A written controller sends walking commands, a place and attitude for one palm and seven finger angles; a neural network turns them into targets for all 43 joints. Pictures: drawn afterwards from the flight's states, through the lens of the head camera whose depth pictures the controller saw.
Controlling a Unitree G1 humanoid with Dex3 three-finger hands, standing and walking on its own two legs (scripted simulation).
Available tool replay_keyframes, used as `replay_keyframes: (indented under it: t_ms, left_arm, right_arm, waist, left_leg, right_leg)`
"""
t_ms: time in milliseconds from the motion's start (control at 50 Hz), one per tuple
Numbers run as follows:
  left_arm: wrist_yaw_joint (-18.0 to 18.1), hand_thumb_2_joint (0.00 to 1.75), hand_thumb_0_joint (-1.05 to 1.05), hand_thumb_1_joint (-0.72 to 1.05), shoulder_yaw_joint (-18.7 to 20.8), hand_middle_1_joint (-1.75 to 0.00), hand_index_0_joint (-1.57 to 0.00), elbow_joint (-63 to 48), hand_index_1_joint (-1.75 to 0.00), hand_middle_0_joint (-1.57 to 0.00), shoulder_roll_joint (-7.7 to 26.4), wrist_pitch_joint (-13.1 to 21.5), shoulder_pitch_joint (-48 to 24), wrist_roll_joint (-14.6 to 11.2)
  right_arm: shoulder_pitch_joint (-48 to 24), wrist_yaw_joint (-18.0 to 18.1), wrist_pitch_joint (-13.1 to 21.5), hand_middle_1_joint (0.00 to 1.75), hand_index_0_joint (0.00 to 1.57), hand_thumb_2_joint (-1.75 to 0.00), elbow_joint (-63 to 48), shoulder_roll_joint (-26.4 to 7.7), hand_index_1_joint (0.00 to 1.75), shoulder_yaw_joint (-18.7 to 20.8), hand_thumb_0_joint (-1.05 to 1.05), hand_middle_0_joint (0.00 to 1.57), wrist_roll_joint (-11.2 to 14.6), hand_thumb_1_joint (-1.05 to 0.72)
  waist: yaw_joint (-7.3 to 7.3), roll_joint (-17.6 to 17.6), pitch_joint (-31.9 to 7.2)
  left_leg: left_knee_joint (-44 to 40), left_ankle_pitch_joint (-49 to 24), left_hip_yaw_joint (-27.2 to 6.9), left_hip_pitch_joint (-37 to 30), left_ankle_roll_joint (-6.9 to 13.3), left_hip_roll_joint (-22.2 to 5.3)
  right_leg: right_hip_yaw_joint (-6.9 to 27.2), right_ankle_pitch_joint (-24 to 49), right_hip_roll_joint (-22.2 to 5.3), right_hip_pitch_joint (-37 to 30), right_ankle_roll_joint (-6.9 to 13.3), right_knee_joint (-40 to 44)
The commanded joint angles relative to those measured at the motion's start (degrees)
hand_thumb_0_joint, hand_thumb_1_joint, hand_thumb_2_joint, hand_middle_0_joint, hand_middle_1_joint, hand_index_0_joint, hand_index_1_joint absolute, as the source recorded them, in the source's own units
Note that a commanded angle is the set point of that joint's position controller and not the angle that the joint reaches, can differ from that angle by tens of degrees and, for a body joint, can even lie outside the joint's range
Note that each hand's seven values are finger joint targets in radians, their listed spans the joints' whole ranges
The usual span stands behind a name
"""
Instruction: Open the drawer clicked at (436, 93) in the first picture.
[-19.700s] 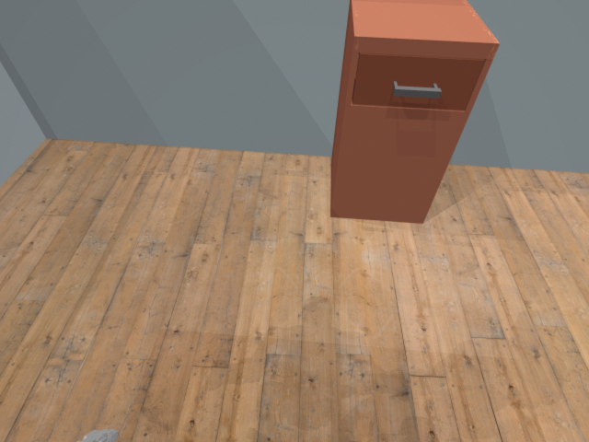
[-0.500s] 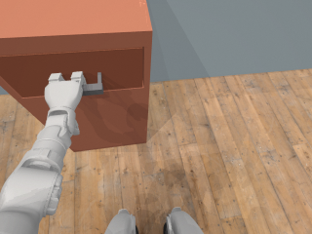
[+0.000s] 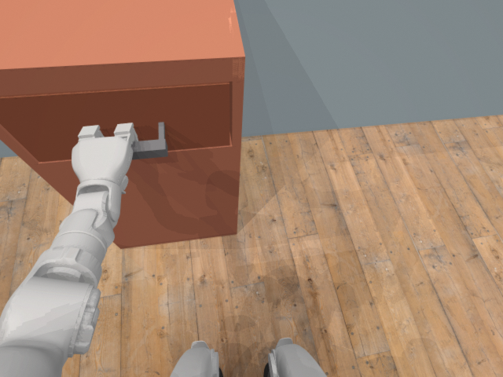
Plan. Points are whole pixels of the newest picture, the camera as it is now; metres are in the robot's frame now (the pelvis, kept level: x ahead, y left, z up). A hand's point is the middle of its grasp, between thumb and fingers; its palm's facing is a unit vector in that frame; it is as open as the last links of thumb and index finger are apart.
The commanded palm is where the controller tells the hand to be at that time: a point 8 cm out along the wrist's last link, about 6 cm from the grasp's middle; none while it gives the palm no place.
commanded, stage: close the thumb around the handle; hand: left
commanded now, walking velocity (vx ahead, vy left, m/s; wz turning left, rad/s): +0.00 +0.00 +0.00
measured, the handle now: (124, 141) +0.52 +0.21 -0.01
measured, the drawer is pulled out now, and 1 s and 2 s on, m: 0.00 0.06 0.18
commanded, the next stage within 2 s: pull the drawer open in 0.24 s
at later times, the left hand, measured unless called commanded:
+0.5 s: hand (116, 177) +0.46 +0.22 -0.03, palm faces -0.06 -0.03 -1.00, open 5.8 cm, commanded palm +0.43 +0.20 +0.02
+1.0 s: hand (114, 206) +0.40 +0.21 -0.03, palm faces -0.04 -0.05 -1.00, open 5.9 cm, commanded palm +0.36 +0.20 +0.02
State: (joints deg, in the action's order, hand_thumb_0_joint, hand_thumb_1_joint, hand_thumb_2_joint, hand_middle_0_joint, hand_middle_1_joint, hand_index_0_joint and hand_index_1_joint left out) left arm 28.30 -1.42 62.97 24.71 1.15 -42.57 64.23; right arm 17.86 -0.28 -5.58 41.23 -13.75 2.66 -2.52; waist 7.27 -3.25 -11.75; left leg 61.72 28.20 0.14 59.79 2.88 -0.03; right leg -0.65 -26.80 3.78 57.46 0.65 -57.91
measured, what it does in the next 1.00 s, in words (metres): stands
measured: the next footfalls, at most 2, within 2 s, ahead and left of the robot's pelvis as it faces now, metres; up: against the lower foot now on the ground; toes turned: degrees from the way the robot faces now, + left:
none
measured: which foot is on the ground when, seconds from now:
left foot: down 0.00-1.00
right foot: down 0.00-1.00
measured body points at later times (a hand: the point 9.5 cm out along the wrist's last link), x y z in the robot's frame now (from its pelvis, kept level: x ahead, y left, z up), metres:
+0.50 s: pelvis +0.00 +0.00 +0.00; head +0.12 +0.01 +0.44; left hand +0.46 +0.22 +0.02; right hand +0.02 -0.27 -0.13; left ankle +0.00 +0.09 -0.66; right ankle +0.00 -0.12 -0.66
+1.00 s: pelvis +0.02 +0.00 +0.02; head +0.11 +0.00 +0.46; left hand +0.40 +0.21 +0.02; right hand +0.11 -0.26 -0.11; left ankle +0.00 +0.09 -0.66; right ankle +0.00 -0.12 -0.66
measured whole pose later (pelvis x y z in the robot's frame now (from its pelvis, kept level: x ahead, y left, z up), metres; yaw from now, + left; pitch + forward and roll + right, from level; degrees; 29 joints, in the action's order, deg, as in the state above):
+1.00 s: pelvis +0.02 +0.00 +0.02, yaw +0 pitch +22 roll -2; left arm 30.3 -4.3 46.4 18.4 -1.7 -23.0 63.6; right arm 14.3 -0.7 -7.5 38.6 -12.7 3.6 -1.7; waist 3.1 -2.7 -12.3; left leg 56.3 28.2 1.1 50.3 2.7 0.1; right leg 0.6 -26.9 3.7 48.6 0.8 -53.3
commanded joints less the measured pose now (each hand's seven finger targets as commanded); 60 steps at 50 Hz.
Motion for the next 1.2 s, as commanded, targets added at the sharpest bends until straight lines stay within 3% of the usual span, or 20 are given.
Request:
replay_keyframes:
  t_ms: [0, 80, 240, 300, 320, 340, 380, 420, 520, 540, 580, 620, 640, 720, 860, 980, 1020, 1060, 1140, 1180]
  left_arm:
    - [2.52, 0.88, 0.00, 0.84, 3.15, -1.34, -0.40, -9.78, -1.34, -0.40, 11.53, -0.55, -19.61, 0.04]
    - [2.60, 0.90, 0.00, 0.90, 1.66, -1.35, -0.40, -9.84, -1.35, -0.40, 8.91, -1.12, -20.14, -0.38]
    - [2.23, 0.90, 0.00, 0.90, 0.41, -1.35, -0.40, -8.50, -1.35, -0.40, 8.63, -1.61, -23.09, -0.04]
    - [2.12, 0.90, 0.00, 0.90, 1.08, -1.35, -0.40, -8.81, -1.35, -0.40, 9.00, -1.38, -21.94, -0.05]
    - [2.07, 0.90, 0.00, 0.90, 0.19, -1.35, -0.40, -8.76, -1.35, -0.40, 7.93, -1.36, -22.29, -0.11]
    - [2.08, 0.90, 0.00, 0.90, 0.67, -1.35, -0.40, -9.49, -1.35, -0.40, 7.98, -1.21, -21.00, -0.17]
    - [1.73, 0.90, 0.00, 0.90, -0.56, -1.35, -0.40, -10.92, -1.35, -0.40, 4.92, -0.95, -17.94, -0.93]
    - [1.52, 0.90, 0.00, 0.90, 0.44, -1.35, -0.40, -10.31, -1.35, -0.40, 5.97, -0.94, -14.96, -1.03]
    - [1.53, 0.90, 0.00, 0.90, 0.78, -1.35, -0.40, -12.00, -1.35, -0.40, 5.72, -0.61, -9.43, -1.01]
    - [1.65, 0.90, 0.00, 0.90, -0.74, -1.35, -0.40, -13.66, -1.35, -0.40, 3.95, -0.46, -9.95, -1.15]
    - [1.93, 0.90, 0.00, 0.90, -0.79, -1.35, -0.40, -14.75, -1.35, -0.40, 3.24, -0.41, -8.71, -1.27]
    - [2.30, 0.90, 0.00, 0.90, 0.45, -1.35, -0.40, -13.74, -1.35, -0.40, 4.38, -0.75, -5.66, -0.77]
    - [2.38, 0.90, 0.00, 0.90, -1.06, -1.35, -0.40, -14.48, -1.35, -0.40, 2.56, -0.82, -5.95, -0.86]
    - [2.88, 0.90, 0.00, 0.90, 0.76, -1.35, -0.40, -16.44, -1.35, -0.40, 4.02, -0.80, -2.13, -0.78]
    - [3.42, 0.90, 0.00, 0.90, -0.48, -1.35, -0.40, -22.80, -1.35, -0.40, 1.03, -1.55, 6.59, -1.00]
    - [4.30, 0.90, 0.00, 0.90, -1.35, -1.35, -0.40, -27.53, -1.35, -0.40, -0.18, -2.82, 9.98, -0.71]
    - [4.88, 0.90, 0.00, 0.90, 0.05, -1.35, -0.40, -28.60, -1.35, -0.40, 1.10, -3.35, 12.44, -0.18]
    - [5.02, 0.90, 0.00, 0.90, -2.04, -1.35, -0.40, -29.46, -1.35, -0.40, -1.58, -4.18, 13.51, -0.30]
    - [5.19, 0.90, 0.00, 0.90, -1.46, -1.35, -0.40, -31.31, -1.35, -0.40, -0.58, -4.96, 14.20, -0.09]
    - [4.94, 0.90, 0.00, 0.90, -2.60, -1.35, -0.40, -32.49, -1.35, -0.40, -1.88, -5.41, 15.49, -0.38]
  right_arm:
    - [8.49, 0.39, 0.39, 0.30, 0.20, -0.90, -2.81, -9.52, 0.30, 3.53, 0.00, 0.20, 0.03, -0.90]
    - [8.30, 0.25, 0.34, 0.30, 0.20, -0.90, -2.59, -9.36, 0.30, 3.71, 0.00, 0.20, -0.04, -0.90]
    - [8.53, 0.60, 0.49, 0.30, 0.20, -0.90, -2.26, -9.55, 0.30, 3.62, 0.00, 0.20, 0.10, -0.90]
    - [8.64, 0.52, 0.54, 0.30, 0.20, -0.90, -2.31, -9.45, 0.30, 3.59, 0.00, 0.20, 0.03, -0.90]
    - [8.56, 0.59, 0.52, 0.30, 0.20, -0.90, -2.29, -9.35, 0.30, 3.64, 0.00, 0.20, 0.08, -0.90]
    - [8.57, 0.51, 0.55, 0.30, 0.20, -0.90, -2.39, -9.30, 0.30, 3.67, 0.00, 0.20, -0.01, -0.90]
    - [8.28, 0.14, 0.51, 0.30, 0.20, -0.90, -2.96, -8.82, 0.30, 3.92, 0.00, 0.20, -0.09, -0.90]
    - [8.10, 0.18, 0.22, 0.30, 0.20, -0.90, -2.92, -8.95, 0.30, 3.80, 0.00, 0.20, 0.13, -0.90]
    - [7.00, 0.18, -0.06, 0.30, 0.20, -0.90, -3.52, -8.71, 0.30, 3.89, 0.00, 0.20, 0.40, -0.90]
    - [6.71, 0.15, -0.05, 0.30, 0.20, -0.90, -3.72, -8.54, 0.30, 3.91, 0.00, 0.20, 0.35, -0.90]
    - [6.11, 0.02, -0.06, 0.30, 0.20, -0.90, -3.82, -8.35, 0.30, 4.02, 0.00, 0.20, 0.39, -0.90]
    - [5.87, 0.11, -0.42, 0.30, 0.20, -0.90, -3.80, -8.44, 0.30, 4.04, 0.00, 0.20, 0.53, -0.90]
    - [5.70, 0.08, -0.42, 0.30, 0.20, -0.90, -4.05, -8.25, 0.30, 4.05, 0.00, 0.20, 0.47, -0.90]
    - [4.73, 0.12, -0.74, 0.30, 0.20, -0.90, -4.49, -8.06, 0.30, 4.08, 0.00, 0.20, 0.52, -0.90]
    - [2.23, -0.15, -0.99, 0.30, 0.20, -0.90, -6.47, -7.35, 0.30, 4.13, 0.00, 0.20, 0.82, -0.90]
    - [-0.09, 0.02, -0.87, 0.30, 0.20, -0.90, -7.58, -7.16, 0.30, 3.75, 0.00, 0.20, 0.79, -0.90]
    - [-0.54, 0.11, -0.96, 0.30, 0.20, -0.90, -7.86, -7.11, 0.30, 3.73, 0.00, 0.20, 0.74, -0.90]
    - [-1.18, 0.03, -0.85, 0.30, 0.20, -0.90, -8.32, -6.88, 0.30, 3.70, 0.00, 0.20, 0.84, -0.90]
    - [-2.26, 0.29, -0.73, 0.30, 0.20, -0.90, -8.61, -6.83, 0.30, 3.50, 0.00, 0.20, 0.82, -0.90]
    - [-2.88, 0.29, -0.53, 0.30, 0.20, -0.90, -9.18, -6.88, 0.30, 3.39, 0.00, 0.20, 0.91, -0.90]
  waist:
    - [-0.16, -3.73, -26.30]
    - [0.42, -3.26, -25.45]
    - [1.65, -2.28, -24.10]
    - [0.80, -3.18, -25.08]
    - [1.22, -2.99, -24.71]
    - [0.46, -3.71, -25.49]
    - [-0.18, -4.13, -27.14]
    - [-0.73, -1.85, -25.44]
    - [-1.98, -1.21, -24.33]
    - [-1.44, -0.96, -24.47]
    - [-1.96, -2.28, -23.59]
    - [-2.48, -0.04, -22.59]
    - [-1.99, 0.41, -22.44]
    - [-3.37, 0.49, -22.89]
    - [-4.70, 1.15, -22.72]
    - [-4.60, 0.22, -19.91]
    - [-5.47, 0.12, -20.91]
    - [-4.99, 0.67, -19.69]
    - [-5.48, 0.99, -20.06]
    - [-5.24, 0.58, -19.15]
  left_leg:
    - [-5.03, -29.82, -1.94, -24.25, -1.12, -0.32]
    - [-5.25, -30.43, -2.40, -25.11, -1.29, -0.60]
    - [-5.58, -26.77, -2.59, -24.15, -1.08, -0.63]
    - [-5.68, -28.18, -2.82, -25.29, -1.33, -0.63]
    - [-5.57, -28.22, -2.83, -25.40, -1.29, -0.72]
    - [-5.63, -29.43, -2.78, -26.11, -1.41, -0.75]
    - [-5.66, -32.43, -2.75, -28.17, -1.57, -0.85]
    - [-6.00, -31.20, -2.44, -26.69, -1.41, -0.92]
    - [-6.91, -31.02, -1.73, -26.15, -1.22, -0.73]
    - [-7.00, -31.04, -1.64, -26.53, -1.12, -0.76]
    - [-7.58, -32.11, -1.67, -27.56, -1.34, -0.90]
    - [-7.74, -31.56, -1.52, -26.63, -1.25, -0.78]
    - [-7.78, -31.45, -1.20, -26.37, -1.05, -0.64]
    - [-8.08, -33.00, -0.73, -26.83, -1.04, -0.43]
    - [-8.70, -36.37, -0.27, -28.58, -0.97, -0.31]
    - [-9.39, -35.57, -0.64, -28.79, -1.18, -0.24]
    - [-9.45, -36.27, -0.67, -29.99, -1.35, -0.35]
    - [-9.68, -35.52, -0.82, -30.12, -1.44, -0.38]
    - [-9.96, -33.73, -0.64, -30.05, -1.45, -0.15]
    - [-10.26, -34.16, -1.15, -30.46, -1.51, -0.23]
  right_leg:
    - [-1.00, 22.87, 0.22, -9.65, 1.76, 5.00]
    - [-1.46, 22.17, 0.22, -8.80, 1.77, 5.22]
    - [-1.31, 19.47, 0.14, -7.33, 1.60, 5.88]
    - [-1.53, 19.84, 0.24, -7.64, 1.79, 5.54]
    - [-1.53, 19.81, 0.24, -7.24, 1.77, 5.64]
    - [-1.58, 20.38, 0.26, -7.64, 1.84, 5.51]
    - [-1.76, 21.95, 0.37, -8.74, 1.94, 5.52]
    - [-1.63, 22.21, 0.43, -9.78, 1.84, 5.77]
    - [-1.20, 23.64, 0.34, -12.07, 1.91, 6.46]
    - [-1.15, 24.06, 0.31, -12.30, 1.80, 6.80]
    - [-1.37, 23.98, 0.24, -12.18, 2.02, 6.97]
    - [-1.30, 24.07, 0.29, -12.86, 2.00, 7.04]
    - [-1.18, 25.00, 0.26, -13.53, 1.87, 7.32]
    - [-0.69, 27.53, 0.07, -15.96, 1.97, 7.40]
    - [-0.34, 30.71, -0.09, -19.09, 1.89, 8.19]
    - [-0.51, 29.72, -0.26, -18.78, 2.08, 8.46]
    - [-0.50, 29.42, -0.21, -19.07, 2.07, 8.25]
    - [-0.92, 28.37, -0.22, -18.56, 2.07, 8.52]
    - [-0.70, 27.56, -0.24, -19.20, 2.10, 8.60]
    - [-0.83, 27.34, -0.24, -19.04, 2.31, 8.78]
